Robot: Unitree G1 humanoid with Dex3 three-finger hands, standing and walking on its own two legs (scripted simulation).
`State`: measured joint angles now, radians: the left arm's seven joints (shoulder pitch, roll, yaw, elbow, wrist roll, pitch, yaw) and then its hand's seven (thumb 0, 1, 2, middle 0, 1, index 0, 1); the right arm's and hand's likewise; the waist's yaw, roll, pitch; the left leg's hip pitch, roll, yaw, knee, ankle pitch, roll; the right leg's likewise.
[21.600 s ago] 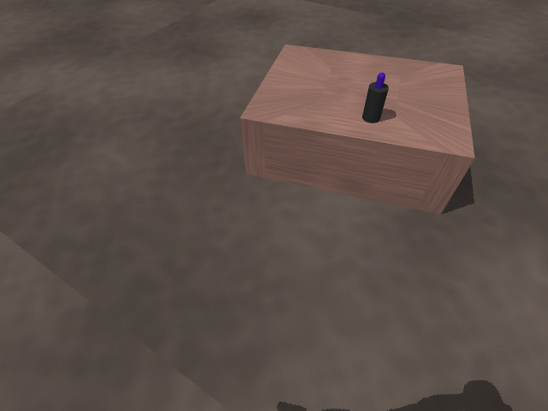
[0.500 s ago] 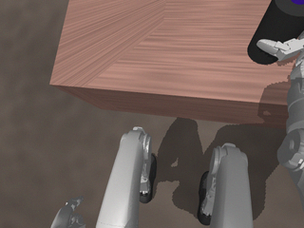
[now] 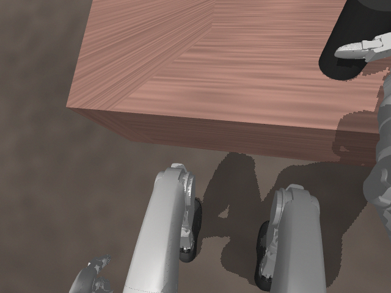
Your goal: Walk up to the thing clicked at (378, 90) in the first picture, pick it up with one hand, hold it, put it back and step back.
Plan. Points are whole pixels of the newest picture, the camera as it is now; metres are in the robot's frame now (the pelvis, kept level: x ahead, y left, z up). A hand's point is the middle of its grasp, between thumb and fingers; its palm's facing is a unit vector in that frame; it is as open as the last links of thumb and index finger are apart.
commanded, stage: withdraw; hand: right
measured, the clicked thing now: (368, 17) +0.58 -0.17 +0.03
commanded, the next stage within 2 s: rise in 0.34 s
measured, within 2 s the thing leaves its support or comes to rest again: rests again in 0.24 s
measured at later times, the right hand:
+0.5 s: hand out of the picture +0.59 -0.26 +0.14, palm faces +0.16 +0.98 -0.09, open 17.5 cm
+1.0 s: hand out of the picture +0.52 -0.30 +0.18, palm faces +0.23 +0.89 -0.39, open 17.3 cm
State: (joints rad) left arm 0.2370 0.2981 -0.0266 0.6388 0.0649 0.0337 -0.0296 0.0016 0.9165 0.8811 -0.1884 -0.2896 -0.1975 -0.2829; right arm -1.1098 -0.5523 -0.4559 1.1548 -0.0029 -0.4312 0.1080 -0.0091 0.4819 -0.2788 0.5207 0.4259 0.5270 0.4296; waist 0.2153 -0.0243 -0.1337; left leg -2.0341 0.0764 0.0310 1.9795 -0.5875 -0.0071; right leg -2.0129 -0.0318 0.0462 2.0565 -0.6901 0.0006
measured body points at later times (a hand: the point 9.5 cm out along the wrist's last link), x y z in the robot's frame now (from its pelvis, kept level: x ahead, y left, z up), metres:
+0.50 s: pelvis +0.00 +0.00 +0.06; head +0.22 -0.03 +0.45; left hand +0.02 +0.28 -0.04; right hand +0.58 -0.32 +0.15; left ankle +0.11 +0.13 -0.40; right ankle +0.07 -0.12 -0.40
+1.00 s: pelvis +0.05 -0.01 +0.21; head +0.20 -0.04 +0.63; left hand +0.06 +0.27 +0.10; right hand +0.51 -0.35 +0.21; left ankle +0.11 +0.13 -0.40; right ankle +0.07 -0.12 -0.40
